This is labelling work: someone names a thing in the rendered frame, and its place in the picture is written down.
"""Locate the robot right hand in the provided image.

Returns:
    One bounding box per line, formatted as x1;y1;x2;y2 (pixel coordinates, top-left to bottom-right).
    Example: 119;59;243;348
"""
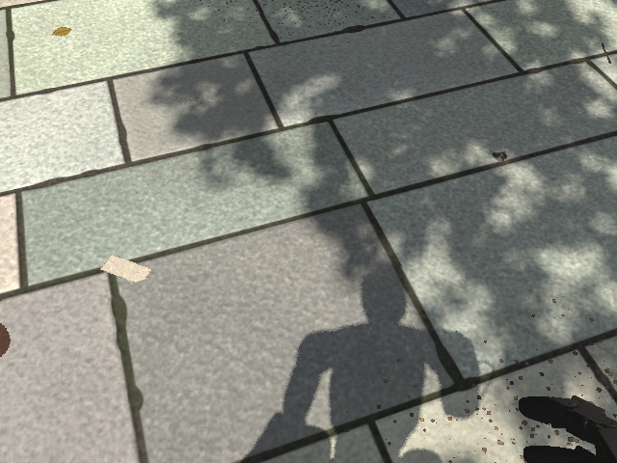
519;395;617;463

